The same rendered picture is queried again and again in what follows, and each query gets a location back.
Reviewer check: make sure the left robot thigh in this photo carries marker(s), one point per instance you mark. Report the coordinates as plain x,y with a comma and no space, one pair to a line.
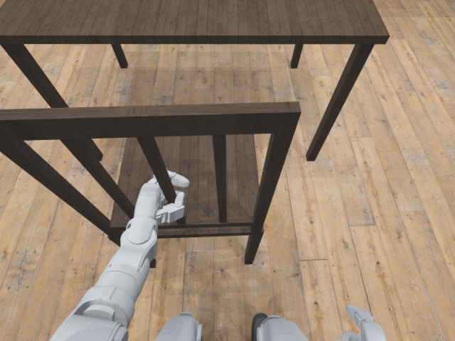
180,328

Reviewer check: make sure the robot left upper arm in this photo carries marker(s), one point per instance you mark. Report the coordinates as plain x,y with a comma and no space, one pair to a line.
83,328

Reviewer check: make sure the robot right hand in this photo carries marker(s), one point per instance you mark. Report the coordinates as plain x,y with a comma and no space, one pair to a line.
370,331

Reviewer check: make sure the robot left hand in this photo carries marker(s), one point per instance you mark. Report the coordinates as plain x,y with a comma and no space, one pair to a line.
151,199

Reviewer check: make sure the robot left forearm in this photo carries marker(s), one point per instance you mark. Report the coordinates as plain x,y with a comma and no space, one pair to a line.
114,295

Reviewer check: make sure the robot thigh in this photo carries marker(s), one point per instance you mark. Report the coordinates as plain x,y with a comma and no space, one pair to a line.
180,328
279,330

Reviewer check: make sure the table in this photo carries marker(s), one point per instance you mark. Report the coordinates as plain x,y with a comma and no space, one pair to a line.
119,22

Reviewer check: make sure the chair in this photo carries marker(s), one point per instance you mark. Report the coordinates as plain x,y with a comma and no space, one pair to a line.
212,145

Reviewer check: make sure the right robot thigh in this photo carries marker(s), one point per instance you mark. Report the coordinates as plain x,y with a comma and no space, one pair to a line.
279,330

